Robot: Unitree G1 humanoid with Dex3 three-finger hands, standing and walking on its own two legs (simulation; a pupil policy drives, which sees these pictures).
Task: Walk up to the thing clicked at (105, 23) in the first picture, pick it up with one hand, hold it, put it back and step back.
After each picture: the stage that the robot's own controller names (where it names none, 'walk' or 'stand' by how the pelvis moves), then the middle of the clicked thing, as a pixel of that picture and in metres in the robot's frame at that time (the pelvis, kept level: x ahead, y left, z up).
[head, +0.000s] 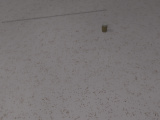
stand; (104, 27) +1.67 -0.26 -0.72
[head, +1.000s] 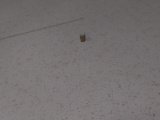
walk; (82, 36) +1.56 +0.13 -0.70
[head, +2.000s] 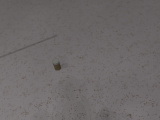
walk; (56, 64) +1.02 +0.36 -0.72
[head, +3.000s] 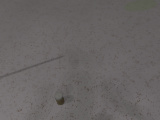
walk; (59, 98) +0.63 +0.28 -0.71
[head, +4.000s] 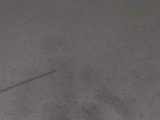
stand; out of the picture +0.40 +0.21 -0.70
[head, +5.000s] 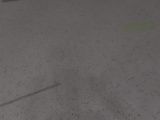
stand; out of the picture +0.38 +0.22 -0.72
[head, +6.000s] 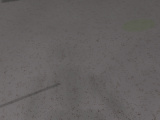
stand; out of the picture +0.38 +0.22 -0.73
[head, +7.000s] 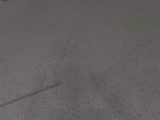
stand; out of the picture +0.36 +0.23 -0.73
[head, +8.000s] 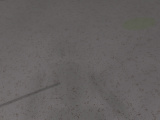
stand; out of the picture +0.36 +0.23 -0.73
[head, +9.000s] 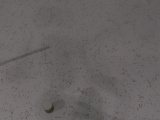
go down; (48, 106) +0.40 +0.22 -0.61
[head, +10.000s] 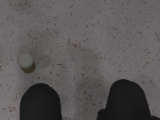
go down; (27, 63) +0.45 +0.24 -0.31
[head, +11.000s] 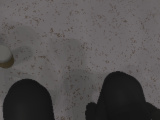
close in; (3, 57) +0.44 +0.26 -0.27
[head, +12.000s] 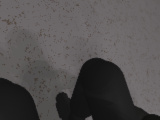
close; out of the picture +0.43 +0.29 -0.22
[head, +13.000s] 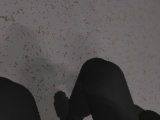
close; out of the picture +0.41 +0.27 -0.22
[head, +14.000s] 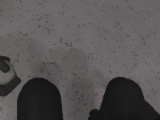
lift; (5, 76) +0.33 +0.26 -0.11
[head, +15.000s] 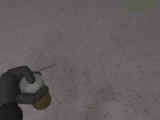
hold; (36, 92) +0.32 +0.17 +0.02
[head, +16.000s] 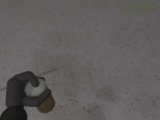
hold; (41, 96) +0.32 +0.16 -0.01
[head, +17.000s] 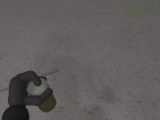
hold; (42, 95) +0.32 +0.16 -0.02
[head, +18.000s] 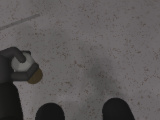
crouch; (28, 69) +0.40 +0.19 -0.09
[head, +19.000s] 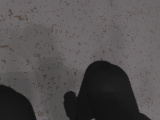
lower; out of the picture +0.43 +0.27 -0.23
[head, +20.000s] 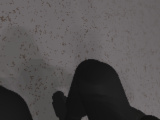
lower; out of the picture +0.42 +0.29 -0.23
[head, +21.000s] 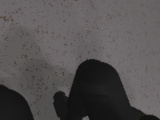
lower; out of the picture +0.42 +0.28 -0.23
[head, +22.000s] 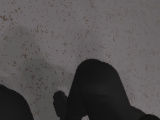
lower; out of the picture +0.43 +0.28 -0.23
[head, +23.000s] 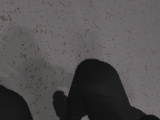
loosen; out of the picture +0.43 +0.28 -0.23
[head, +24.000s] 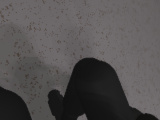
withdraw; out of the picture +0.42 +0.27 -0.23
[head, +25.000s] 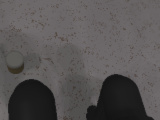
stand; (15, 63) +0.42 +0.23 -0.27
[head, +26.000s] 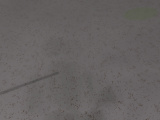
stand; out of the picture +0.36 +0.18 -0.64
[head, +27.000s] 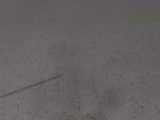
stand; out of the picture +0.38 +0.19 -0.67
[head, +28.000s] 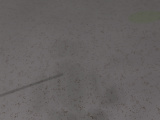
stand; out of the picture +0.37 +0.19 -0.67
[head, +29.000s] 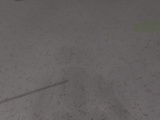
walk; out of the picture +0.39 +0.18 -0.72
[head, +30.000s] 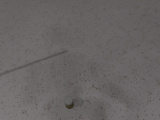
walk; (69, 102) +0.50 +0.15 -0.70
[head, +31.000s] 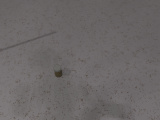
walk; (58, 71) +0.81 +0.21 -0.70
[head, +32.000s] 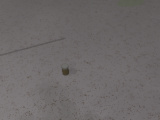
stand; (65, 69) +1.00 +0.20 -0.71
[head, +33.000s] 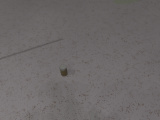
stand; (63, 70) +0.99 +0.22 -0.72
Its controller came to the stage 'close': yes
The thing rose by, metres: 0.69
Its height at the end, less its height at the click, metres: +0.00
